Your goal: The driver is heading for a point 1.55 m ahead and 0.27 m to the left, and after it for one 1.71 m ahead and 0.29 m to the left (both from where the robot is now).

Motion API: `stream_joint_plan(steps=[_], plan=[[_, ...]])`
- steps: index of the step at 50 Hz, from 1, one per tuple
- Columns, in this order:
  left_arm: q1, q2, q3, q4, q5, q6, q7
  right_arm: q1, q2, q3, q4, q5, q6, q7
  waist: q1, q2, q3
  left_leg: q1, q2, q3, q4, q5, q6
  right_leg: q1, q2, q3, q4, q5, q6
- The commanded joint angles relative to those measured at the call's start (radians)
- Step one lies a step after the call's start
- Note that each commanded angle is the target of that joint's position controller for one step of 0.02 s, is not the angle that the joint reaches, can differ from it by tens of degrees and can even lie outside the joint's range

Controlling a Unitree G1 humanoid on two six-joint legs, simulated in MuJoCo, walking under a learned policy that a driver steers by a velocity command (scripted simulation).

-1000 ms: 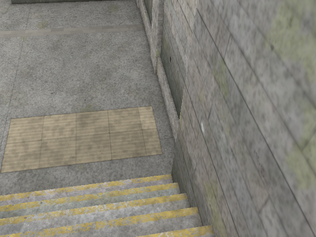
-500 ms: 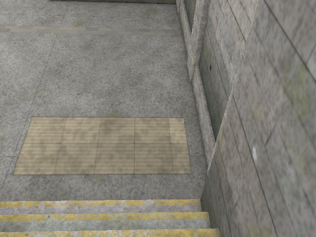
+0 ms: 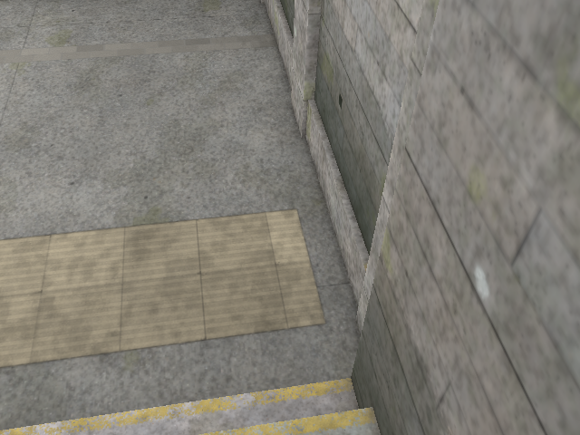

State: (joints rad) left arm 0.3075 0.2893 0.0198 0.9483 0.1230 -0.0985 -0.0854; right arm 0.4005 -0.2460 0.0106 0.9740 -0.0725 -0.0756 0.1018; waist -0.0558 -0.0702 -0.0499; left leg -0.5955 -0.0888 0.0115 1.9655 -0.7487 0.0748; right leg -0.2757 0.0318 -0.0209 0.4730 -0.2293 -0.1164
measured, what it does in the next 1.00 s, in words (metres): goes down: left foot 0.21 m lower, then right foot 0.22 m lower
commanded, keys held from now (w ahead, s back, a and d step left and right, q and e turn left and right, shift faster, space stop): w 1.00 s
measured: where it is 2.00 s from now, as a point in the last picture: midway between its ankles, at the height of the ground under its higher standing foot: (272, 389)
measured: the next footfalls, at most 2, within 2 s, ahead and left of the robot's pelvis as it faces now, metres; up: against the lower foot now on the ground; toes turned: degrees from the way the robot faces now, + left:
left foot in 0.32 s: +0.28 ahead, +0.10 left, -0.21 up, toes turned +2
right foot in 0.76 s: +0.51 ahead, -0.11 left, -0.43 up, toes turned -1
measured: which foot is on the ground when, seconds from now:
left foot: up 0.00-0.30, down 0.32-0.76, up 0.78-1.00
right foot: down 0.00-0.34, up 0.36-0.74, down 0.76-1.00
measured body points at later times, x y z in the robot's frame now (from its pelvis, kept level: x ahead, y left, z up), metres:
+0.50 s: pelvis +0.26 +0.02 -0.25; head +0.25 +0.02 +0.20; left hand +0.31 +0.24 -0.39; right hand +0.23 -0.23 -0.39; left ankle +0.24 +0.10 -0.96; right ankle +0.36 -0.13 -0.79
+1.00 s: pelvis +0.52 -0.05 -0.48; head +0.52 -0.04 -0.03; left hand +0.43 +0.14 -0.64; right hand +0.59 -0.27 -0.62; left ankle +0.68 +0.11 -1.08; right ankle +0.47 -0.11 -1.17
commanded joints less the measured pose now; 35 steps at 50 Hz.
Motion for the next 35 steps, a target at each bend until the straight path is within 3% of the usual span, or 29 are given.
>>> stream_joint_plan(steps=[1,2,3,4,5,6,7,8,9,12,13,14,15,16,17,18,19,20,21,22,23,24,25,26,27,29,30,32,35], plan=[[0.350,0.053,0.023,0.084,0.018,0.018,0.011,-0.036,-0.035,-0.003,-0.140,0.039,-0.007,-0.003,0.102,0.067,-0.003,-0.813,0.144,-0.089,0.085,0.228,-0.024,0.496,-0.402,0.426,0.085,0.346,-0.275],[0.249,-0.129,-0.029,0.069,0.029,0.000,0.025,-0.053,0.025,0.020,-0.142,0.009,-0.011,-0.023,0.043,0.189,0.053,-0.834,0.258,-0.187,-0.357,0.555,-0.031,0.308,-0.354,0.333,0.112,0.312,-0.195],[0.216,-0.176,-0.049,0.071,0.027,-0.010,0.035,-0.055,-0.010,0.012,-0.120,-0.009,-0.008,-0.029,0.019,0.136,0.151,-0.650,0.303,-0.171,-0.515,0.635,-0.037,-0.006,-0.342,0.347,0.074,0.376,-0.202],[0.114,-0.176,-0.061,0.037,-0.024,-0.034,0.053,-0.031,-0.040,-0.005,-0.076,-0.025,-0.002,-0.019,-0.007,0.115,0.136,-0.326,0.285,-0.110,-0.754,0.905,-0.040,-0.319,-0.245,0.208,0.076,0.396,-0.194],[0.102,-0.089,-0.048,0.033,-0.025,-0.056,0.056,-0.029,0.002,0.004,-0.043,-0.053,-0.001,0.004,-0.032,0.021,0.099,0.005,0.220,-0.023,-0.668,1.049,-0.059,-0.601,-0.129,0.094,0.149,0.283,-0.153],[0.103,-0.075,-0.052,0.034,-0.031,-0.084,0.074,-0.087,0.013,0.016,-0.067,-0.059,-0.003,0.020,-0.008,0.020,0.042,0.043,0.230,-0.061,-0.783,1.223,-0.056,-0.583,-0.075,0.070,0.181,0.169,-0.105],[0.168,-0.004,-0.037,0.060,-0.033,-0.096,0.088,-0.145,-0.024,0.007,-0.099,-0.053,-0.003,0.021,0.023,0.014,0.040,-0.022,0.200,-0.046,-0.793,1.172,-0.062,-0.492,-0.097,0.136,0.227,0.155,-0.086],[0.137,-0.005,-0.039,0.032,-0.047,-0.098,0.104,-0.191,-0.066,0.002,-0.106,-0.033,-0.011,0.000,0.056,0.088,0.033,0.102,0.187,-0.041,-1.094,1.374,-0.065,-0.540,-0.038,0.052,0.324,-0.014,-0.041],[0.122,0.012,-0.043,0.016,-0.044,-0.085,0.098,-0.187,-0.065,-0.005,-0.103,-0.015,-0.019,-0.020,0.033,0.032,0.030,0.343,0.120,0.040,-1.113,1.323,-0.081,-0.686,-0.014,0.035,0.346,-0.101,-0.014],[0.161,0.094,-0.023,0.017,-0.078,-0.059,0.078,-0.167,-0.122,-0.019,-0.097,-0.034,0.008,-0.007,0.042,0.037,0.130,0.123,0.109,0.027,-1.242,1.029,-0.100,-0.395,-0.118,0.245,0.548,-0.076,-0.057],[0.329,-0.003,0.014,0.055,-0.175,0.032,0.135,-0.300,0.013,-0.004,-0.124,0.088,0.006,-0.085,0.195,0.250,0.136,0.020,0.075,0.018,-1.645,1.100,-0.092,0.018,-0.063,0.176,0.654,0.149,-0.059],[0.313,0.057,-0.025,0.032,-0.065,-0.007,0.087,-0.337,-0.076,0.001,-0.140,-0.010,0.007,-0.024,0.173,-0.092,0.144,0.043,0.142,0.007,-1.540,0.951,-0.045,-0.078,-0.133,0.398,0.624,0.102,-0.068],[0.248,0.040,0.029,0.070,-0.143,0.060,0.135,-0.093,0.003,-0.027,-0.063,0.052,0.005,-0.087,0.103,0.047,0.067,0.317,0.069,-0.023,-1.388,1.117,-0.003,-0.132,-0.125,0.262,0.911,0.398,-0.093],[0.171,-0.015,-0.031,0.009,-0.044,0.015,0.050,0.091,-0.161,-0.054,-0.016,-0.011,-0.002,-0.047,-0.011,0.064,0.134,0.323,0.214,-0.077,-1.897,0.970,0.013,-0.130,-0.111,0.396,1.058,0.100,-0.034],[0.208,0.027,0.061,0.046,-0.122,0.058,0.123,0.217,-0.128,-0.081,0.028,0.089,0.018,-0.095,-0.015,0.225,0.032,0.748,0.285,-0.117,-1.742,1.465,0.088,-0.396,0.054,0.072,1.469,-0.231,-0.086],[0.418,-0.092,-0.027,0.084,-0.017,0.017,-0.038,0.463,-0.258,-0.098,0.070,0.009,0.005,-0.045,-0.068,0.371,-0.314,1.368,0.416,-0.158,-1.152,1.823,0.347,-0.881,0.149,0.175,1.943,-0.611,0.037],[0.217,-0.024,0.002,-0.052,-0.078,0.009,-0.069,0.430,-0.277,-0.130,0.059,-0.029,-0.005,-0.022,-0.119,0.223,-0.224,1.368,0.444,-0.311,-1.257,1.712,0.347,-1.186,0.127,0.158,1.861,-0.560,0.056],[0.066,-0.025,-0.007,-0.175,-0.086,0.001,-0.063,0.305,-0.302,-0.141,0.024,-0.035,0.001,-0.021,-0.118,0.141,-0.147,1.278,0.559,-0.477,-1.356,1.194,0.369,-1.386,0.044,0.174,1.749,-0.490,0.100],[0.065,-0.091,-0.043,-0.146,-0.051,0.023,-0.041,0.134,-0.154,-0.090,0.020,-0.056,0.009,-0.027,-0.046,-0.050,0.075,0.945,0.565,-0.536,-1.448,0.578,0.281,-1.470,-0.082,0.315,1.526,-0.198,0.063],[0.155,-0.126,-0.051,-0.099,-0.028,0.034,-0.024,0.097,-0.092,-0.067,0.060,-0.045,0.007,-0.024,0.050,-0.044,0.191,0.552,0.511,-0.412,-1.508,0.545,0.278,-1.273,-0.141,0.248,1.425,-0.056,0.021],[0.226,-0.158,-0.066,-0.068,-0.006,0.045,-0.020,0.039,0.091,-0.007,0.067,-0.053,-0.013,-0.050,0.110,-0.018,0.295,0.204,0.405,-0.296,-1.537,0.595,0.218,-1.114,-0.203,0.232,1.161,0.264,0.011],[0.207,-0.113,-0.052,-0.050,-0.007,0.056,-0.035,-0.058,0.133,0.007,0.031,-0.015,-0.045,-0.068,0.124,0.008,0.255,-0.134,0.271,-0.145,-1.524,0.548,0.222,-0.786,-0.181,0.113,0.864,0.538,0.012],[0.110,-0.115,-0.053,-0.064,0.003,0.066,-0.049,-0.083,0.059,-0.004,0.017,-0.001,-0.075,-0.073,0.116,0.096,0.181,-0.414,0.139,-0.039,-1.512,0.280,0.208,-0.409,-0.133,-0.001,0.806,0.672,0.040],[0.105,-0.146,-0.067,-0.056,0.010,0.058,-0.077,-0.080,-0.030,-0.009,0.022,-0.022,-0.096,-0.075,0.128,0.146,0.134,-0.509,0.128,-0.042,-1.455,0.209,0.195,-0.243,-0.129,-0.012,0.928,0.730,0.068],[0.069,-0.105,-0.057,-0.069,0.035,0.046,-0.079,-0.085,-0.049,-0.006,0.011,-0.020,-0.113,-0.095,0.111,0.108,0.107,-0.382,0.144,-0.074,-1.359,0.254,0.192,-0.337,-0.146,0.068,0.776,0.824,0.072],[0.043,-0.007,-0.034,-0.056,0.053,0.026,-0.046,-0.134,-0.119,-0.001,-0.052,-0.037,-0.125,-0.108,0.107,0.023,0.037,-0.378,0.123,-0.055,-1.193,0.242,0.140,-0.167,-0.091,0.042,0.590,0.917,0.080],[0.042,0.025,-0.028,-0.043,0.064,0.026,-0.033,-0.124,-0.135,0.000,-0.066,-0.012,-0.117,-0.109,0.099,0.059,0.044,-0.301,0.134,-0.068,-1.134,0.183,0.137,-0.160,-0.066,0.016,0.510,0.796,0.098],[-0.028,0.035,-0.043,-0.061,0.040,0.043,-0.022,0.026,-0.133,0.006,-0.036,0.035,-0.083,-0.111,0.014,0.097,0.083,0.002,0.209,-0.227,-1.034,0.196,0.171,-0.339,-0.084,0.047,0.266,0.670,0.138],[-0.224,0.017,-0.056,-0.138,0.006,0.045,-0.027,0.088,-0.204,-0.024,-0.040,0.025,-0.015,-0.100,-0.081,0.108,0.135,0.304,0.238,-0.444,-0.958,0.401,0.198,-0.400,-0.101,0.041,-0.134,0.478,0.099]])
Keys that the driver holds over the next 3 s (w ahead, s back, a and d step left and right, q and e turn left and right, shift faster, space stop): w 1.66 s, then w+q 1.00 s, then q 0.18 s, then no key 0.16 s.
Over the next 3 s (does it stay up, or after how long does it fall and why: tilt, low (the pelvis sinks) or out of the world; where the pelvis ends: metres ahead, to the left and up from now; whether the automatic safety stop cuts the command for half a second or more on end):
stays up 1.58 0.16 -1.08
